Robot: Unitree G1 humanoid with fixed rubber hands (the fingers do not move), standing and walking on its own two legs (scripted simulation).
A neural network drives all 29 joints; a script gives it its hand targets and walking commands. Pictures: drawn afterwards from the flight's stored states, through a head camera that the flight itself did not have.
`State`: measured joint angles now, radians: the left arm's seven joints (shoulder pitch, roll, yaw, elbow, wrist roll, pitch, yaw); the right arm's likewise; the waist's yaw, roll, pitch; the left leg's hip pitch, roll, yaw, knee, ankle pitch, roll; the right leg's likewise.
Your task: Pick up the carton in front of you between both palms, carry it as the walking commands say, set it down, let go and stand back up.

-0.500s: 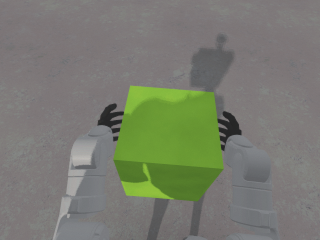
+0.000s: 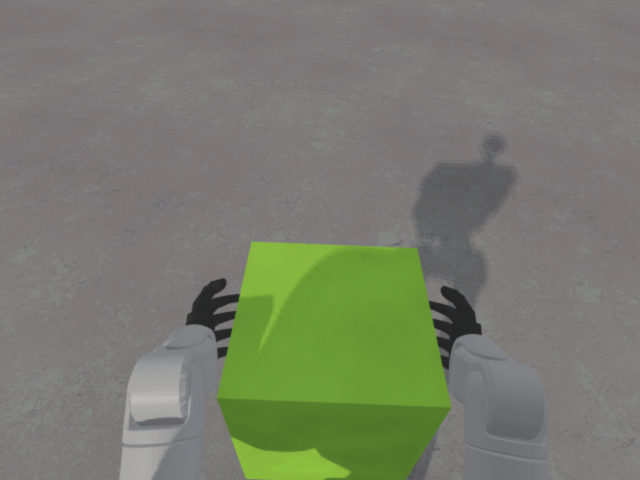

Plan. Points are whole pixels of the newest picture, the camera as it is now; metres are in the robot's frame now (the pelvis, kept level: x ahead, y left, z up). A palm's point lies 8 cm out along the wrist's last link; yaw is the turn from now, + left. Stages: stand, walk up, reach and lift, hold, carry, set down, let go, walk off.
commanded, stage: carry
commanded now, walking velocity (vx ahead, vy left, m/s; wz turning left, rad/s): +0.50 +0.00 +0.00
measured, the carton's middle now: (329, 366) +0.27 +0.01 +0.00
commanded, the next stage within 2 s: none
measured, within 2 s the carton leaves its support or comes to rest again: neither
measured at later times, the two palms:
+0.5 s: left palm (242, 179) +0.56 +0.17 +0.07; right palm (418, 188) +0.55 -0.13 +0.08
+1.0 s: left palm (262, 138) +0.71 +0.16 +0.07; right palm (412, 141) +0.71 -0.14 +0.07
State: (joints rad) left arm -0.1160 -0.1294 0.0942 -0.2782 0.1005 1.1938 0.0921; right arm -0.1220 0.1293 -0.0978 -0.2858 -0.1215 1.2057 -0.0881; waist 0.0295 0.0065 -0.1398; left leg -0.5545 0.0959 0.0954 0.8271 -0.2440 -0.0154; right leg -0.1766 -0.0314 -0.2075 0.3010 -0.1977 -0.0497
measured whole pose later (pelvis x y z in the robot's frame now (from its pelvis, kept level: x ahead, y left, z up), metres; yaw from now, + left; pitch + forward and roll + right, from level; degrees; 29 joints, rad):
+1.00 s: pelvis +0.44 +0.01 -0.02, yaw +0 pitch +4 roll -1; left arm -0.17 -0.13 0.11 -0.30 0.12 1.19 0.08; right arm -0.18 0.14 -0.12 -0.31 -0.12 1.21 -0.09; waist 0.00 0.02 -0.12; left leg -0.13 0.08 0.12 0.50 -0.41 -0.04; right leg -0.37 -0.05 -0.21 0.54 -0.23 -0.04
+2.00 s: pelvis +0.38 +0.03 -0.02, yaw +1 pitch +1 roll +0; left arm -0.23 -0.15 0.20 0.23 0.26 0.70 0.01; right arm -0.23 0.15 -0.19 0.22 -0.27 0.70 -0.01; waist 0.00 0.01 -0.08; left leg -0.19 0.04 0.15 0.55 -0.37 0.01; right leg -0.40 -0.09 -0.19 0.50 -0.12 -0.02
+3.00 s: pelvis +0.37 +0.01 -0.01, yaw +10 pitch -7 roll +0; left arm -0.22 -0.14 0.20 0.24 0.24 0.66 0.01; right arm -0.21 0.14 -0.16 0.19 -0.27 0.71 -0.03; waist 0.01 0.05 0.07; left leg -0.01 -0.01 -0.06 0.42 -0.28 0.00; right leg -0.15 -0.02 0.03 0.37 -0.10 0.03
